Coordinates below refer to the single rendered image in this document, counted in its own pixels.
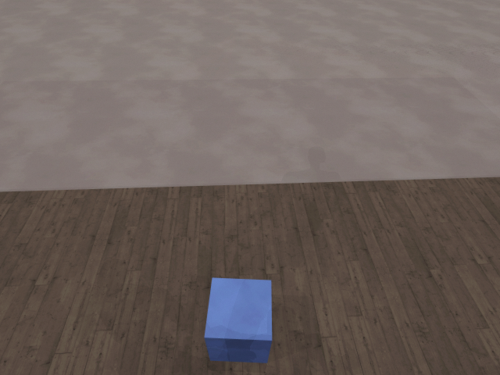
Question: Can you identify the carton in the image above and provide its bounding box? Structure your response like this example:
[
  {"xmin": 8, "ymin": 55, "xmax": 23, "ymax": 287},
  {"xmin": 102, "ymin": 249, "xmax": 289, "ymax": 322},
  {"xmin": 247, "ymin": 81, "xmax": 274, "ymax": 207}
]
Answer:
[{"xmin": 205, "ymin": 278, "xmax": 272, "ymax": 363}]

